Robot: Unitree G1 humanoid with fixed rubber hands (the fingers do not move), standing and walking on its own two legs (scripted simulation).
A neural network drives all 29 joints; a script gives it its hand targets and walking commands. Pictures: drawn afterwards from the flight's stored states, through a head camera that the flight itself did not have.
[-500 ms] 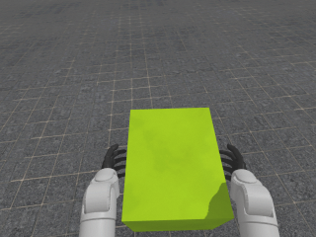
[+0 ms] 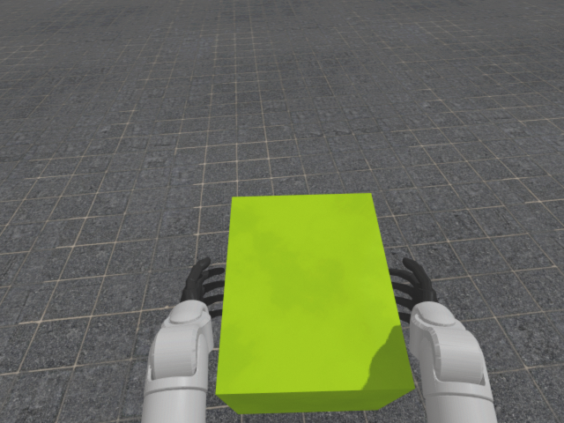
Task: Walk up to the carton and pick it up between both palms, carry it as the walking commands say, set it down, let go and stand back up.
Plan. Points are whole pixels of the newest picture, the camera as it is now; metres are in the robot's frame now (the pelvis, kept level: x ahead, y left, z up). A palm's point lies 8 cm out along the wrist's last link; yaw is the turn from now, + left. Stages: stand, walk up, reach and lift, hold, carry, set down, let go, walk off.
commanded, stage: carry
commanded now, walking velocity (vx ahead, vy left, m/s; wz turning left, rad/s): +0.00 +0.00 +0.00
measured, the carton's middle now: (304, 303) +0.33 +0.01 -0.03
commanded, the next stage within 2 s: hold in 0.42 s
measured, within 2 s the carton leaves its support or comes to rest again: neither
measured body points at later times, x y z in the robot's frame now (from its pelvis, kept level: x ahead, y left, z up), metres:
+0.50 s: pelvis +0.00 +0.00 +0.00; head -0.03 +0.01 +0.45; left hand +0.28 +0.17 +0.03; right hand +0.28 -0.16 +0.03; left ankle +0.08 +0.12 -0.73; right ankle -0.04 -0.08 -0.73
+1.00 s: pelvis -0.01 +0.06 +0.01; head -0.06 +0.10 +0.46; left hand +0.32 +0.20 +0.05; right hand +0.28 -0.12 +0.06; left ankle +0.08 +0.14 -0.73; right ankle -0.04 -0.08 -0.73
